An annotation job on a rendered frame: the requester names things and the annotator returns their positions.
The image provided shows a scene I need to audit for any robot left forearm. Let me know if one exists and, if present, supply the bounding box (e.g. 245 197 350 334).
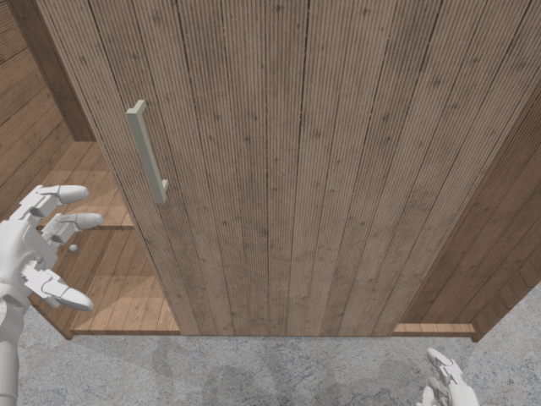
0 282 31 406

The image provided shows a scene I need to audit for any robot right hand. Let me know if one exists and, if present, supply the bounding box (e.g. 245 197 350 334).
416 348 480 406

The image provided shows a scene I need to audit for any wardrobe door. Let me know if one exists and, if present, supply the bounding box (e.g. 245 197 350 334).
36 0 541 337
398 77 541 324

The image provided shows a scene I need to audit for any handle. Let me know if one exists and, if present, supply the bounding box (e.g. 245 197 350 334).
126 100 169 203

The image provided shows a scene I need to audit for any robot left hand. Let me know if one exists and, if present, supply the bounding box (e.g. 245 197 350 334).
0 185 104 311

